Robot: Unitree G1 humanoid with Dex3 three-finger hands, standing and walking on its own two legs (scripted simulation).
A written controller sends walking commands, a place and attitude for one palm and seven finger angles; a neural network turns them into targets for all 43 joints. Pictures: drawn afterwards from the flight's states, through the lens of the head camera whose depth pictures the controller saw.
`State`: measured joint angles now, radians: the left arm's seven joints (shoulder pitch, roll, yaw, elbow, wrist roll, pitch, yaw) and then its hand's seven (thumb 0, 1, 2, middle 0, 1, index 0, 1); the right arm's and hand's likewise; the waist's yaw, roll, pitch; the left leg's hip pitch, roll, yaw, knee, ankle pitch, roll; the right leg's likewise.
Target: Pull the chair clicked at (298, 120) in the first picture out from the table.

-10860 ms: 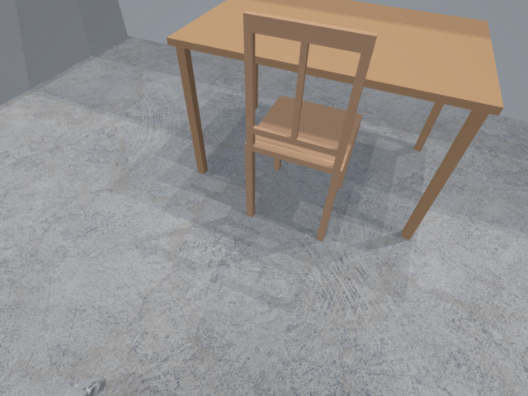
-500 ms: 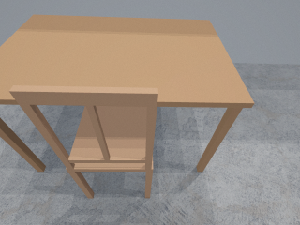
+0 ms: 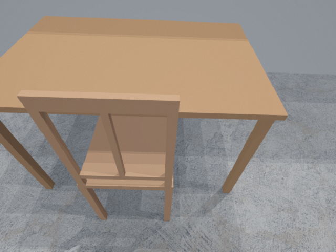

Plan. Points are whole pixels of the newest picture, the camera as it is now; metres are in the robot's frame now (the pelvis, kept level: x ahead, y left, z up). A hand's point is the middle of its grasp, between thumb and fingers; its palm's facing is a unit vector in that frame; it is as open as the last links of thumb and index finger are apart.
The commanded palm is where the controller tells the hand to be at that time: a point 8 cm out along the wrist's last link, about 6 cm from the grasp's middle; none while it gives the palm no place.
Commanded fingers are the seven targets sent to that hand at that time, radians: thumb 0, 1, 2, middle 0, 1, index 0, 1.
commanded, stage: raise the hand toward the chair's back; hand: left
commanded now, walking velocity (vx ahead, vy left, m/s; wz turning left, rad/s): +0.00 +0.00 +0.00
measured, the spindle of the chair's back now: (115, 148) +0.42 +0.19 -0.06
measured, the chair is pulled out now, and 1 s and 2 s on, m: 0.00 0.00 0.00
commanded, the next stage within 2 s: aim the fingers beside a spindle in 2.00 s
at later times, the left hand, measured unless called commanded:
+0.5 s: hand (91, 245) +0.15 +0.18 -0.04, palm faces +0.18 -0.98 -0.09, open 10.8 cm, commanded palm +0.14 +0.22 -0.05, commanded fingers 0.00 0.18 0.59 -0.13 -0.19 -0.13 -0.19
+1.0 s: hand (102, 227) +0.19 +0.18 -0.07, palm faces -0.05 -1.00 -0.03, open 15.0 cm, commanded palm +0.17 +0.24 -0.04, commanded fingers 0.00 -0.41 0.34 -0.07 -0.09 -0.07 -0.09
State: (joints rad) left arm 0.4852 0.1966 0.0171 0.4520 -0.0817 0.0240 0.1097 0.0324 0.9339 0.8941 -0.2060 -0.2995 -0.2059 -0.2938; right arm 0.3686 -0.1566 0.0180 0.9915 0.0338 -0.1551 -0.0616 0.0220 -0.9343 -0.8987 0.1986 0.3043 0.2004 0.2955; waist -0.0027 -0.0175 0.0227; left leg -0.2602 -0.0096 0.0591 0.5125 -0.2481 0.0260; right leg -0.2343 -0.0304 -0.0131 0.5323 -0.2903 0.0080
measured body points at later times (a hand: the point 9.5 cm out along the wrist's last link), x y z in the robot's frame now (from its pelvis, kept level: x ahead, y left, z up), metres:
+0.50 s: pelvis -0.02 -0.04 -0.11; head +0.05 -0.01 +0.34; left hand +0.13 +0.23 -0.03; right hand +0.25 -0.24 -0.16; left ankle +0.02 +0.10 -0.73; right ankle -0.01 -0.13 -0.73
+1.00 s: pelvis -0.02 -0.01 -0.10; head +0.07 +0.01 +0.34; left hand +0.19 +0.23 -0.07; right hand +0.16 -0.27 -0.18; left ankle +0.02 +0.10 -0.73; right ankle -0.01 -0.13 -0.73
